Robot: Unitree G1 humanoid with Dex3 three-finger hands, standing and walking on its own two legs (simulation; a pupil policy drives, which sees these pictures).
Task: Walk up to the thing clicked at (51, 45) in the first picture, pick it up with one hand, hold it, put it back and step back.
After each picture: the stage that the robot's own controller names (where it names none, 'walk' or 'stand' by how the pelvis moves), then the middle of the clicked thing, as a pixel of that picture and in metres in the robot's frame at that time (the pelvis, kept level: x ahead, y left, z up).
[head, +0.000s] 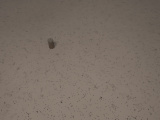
stand; (51, 43) +1.42 +0.38 -0.72
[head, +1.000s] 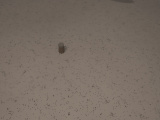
walk; (61, 48) +1.31 +0.18 -0.70
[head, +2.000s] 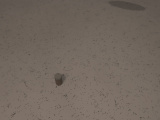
walk; (58, 79) +0.84 +0.21 -0.71
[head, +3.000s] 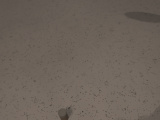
walk; (63, 115) +0.52 +0.24 -0.70
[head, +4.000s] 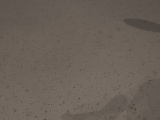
stand; out of the picture +0.38 +0.19 -0.71
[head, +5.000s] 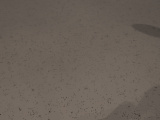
stand; out of the picture +0.38 +0.17 -0.72
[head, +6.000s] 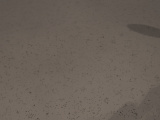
stand; out of the picture +0.39 +0.20 -0.73
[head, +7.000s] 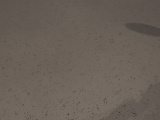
stand; out of the picture +0.38 +0.21 -0.73
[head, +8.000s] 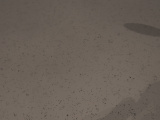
go down; out of the picture +0.37 +0.21 -0.73
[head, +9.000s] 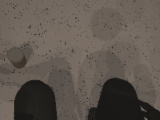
go down; (17, 58) +0.45 +0.25 -0.31
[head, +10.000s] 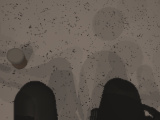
approach; (17, 59) +0.45 +0.26 -0.30
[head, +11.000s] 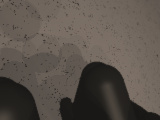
close in; out of the picture +0.43 +0.30 -0.22
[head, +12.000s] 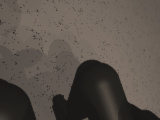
close; out of the picture +0.42 +0.31 -0.22
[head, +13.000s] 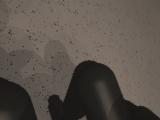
lift; out of the picture +0.39 +0.28 -0.23
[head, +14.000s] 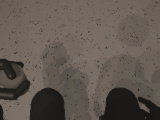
lift; (15, 81) +0.32 +0.23 -0.05
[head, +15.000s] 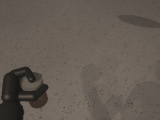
hold; (35, 91) +0.33 +0.18 +0.03
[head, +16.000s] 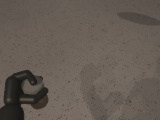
hold; (36, 92) +0.33 +0.18 +0.00
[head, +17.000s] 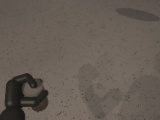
crouch; (36, 95) +0.33 +0.18 -0.02
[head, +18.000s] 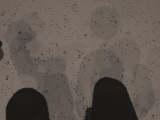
lower; out of the picture +0.46 +0.26 -0.10
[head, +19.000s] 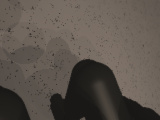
lower; out of the picture +0.41 +0.31 -0.22
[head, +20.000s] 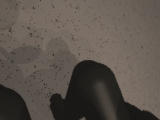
lower; out of the picture +0.41 +0.31 -0.23
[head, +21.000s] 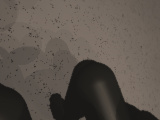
lower; out of the picture +0.42 +0.31 -0.23
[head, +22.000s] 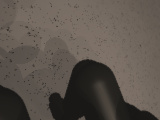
lower; out of the picture +0.42 +0.31 -0.23
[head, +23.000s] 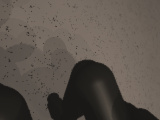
open; out of the picture +0.41 +0.30 -0.23
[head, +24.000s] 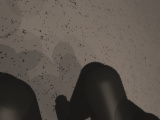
stand; out of the picture +0.41 +0.29 -0.23
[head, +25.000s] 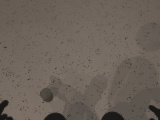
walk; (46, 95) +0.42 +0.21 -0.53
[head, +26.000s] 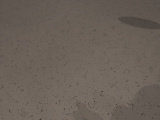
stand; out of the picture +0.38 +0.20 -0.67
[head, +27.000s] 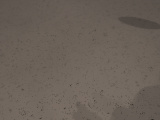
stand; out of the picture +0.39 +0.20 -0.67
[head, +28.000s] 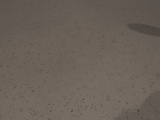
stand; out of the picture +0.40 +0.18 -0.72
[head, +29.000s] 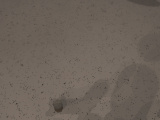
walk; (58, 106) +0.44 +0.14 -0.71
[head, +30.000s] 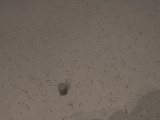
walk; (62, 89) +0.65 +0.22 -0.70
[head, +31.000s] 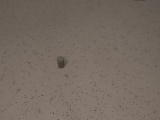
stand; (60, 62) +0.99 +0.21 -0.70
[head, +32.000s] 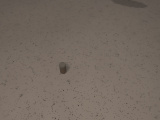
stand; (62, 68) +0.99 +0.21 -0.72
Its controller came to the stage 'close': yes
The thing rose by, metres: 0.71
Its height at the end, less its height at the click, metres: +0.00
